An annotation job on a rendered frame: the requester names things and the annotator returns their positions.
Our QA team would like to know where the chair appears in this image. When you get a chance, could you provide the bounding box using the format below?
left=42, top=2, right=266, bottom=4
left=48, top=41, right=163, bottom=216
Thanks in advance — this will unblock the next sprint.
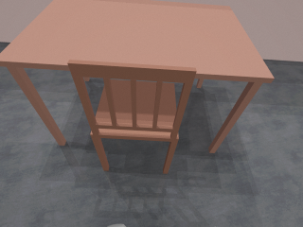
left=67, top=60, right=197, bottom=174

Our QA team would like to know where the table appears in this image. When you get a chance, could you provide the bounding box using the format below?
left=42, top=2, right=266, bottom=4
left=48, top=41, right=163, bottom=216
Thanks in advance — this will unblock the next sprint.
left=0, top=0, right=275, bottom=153

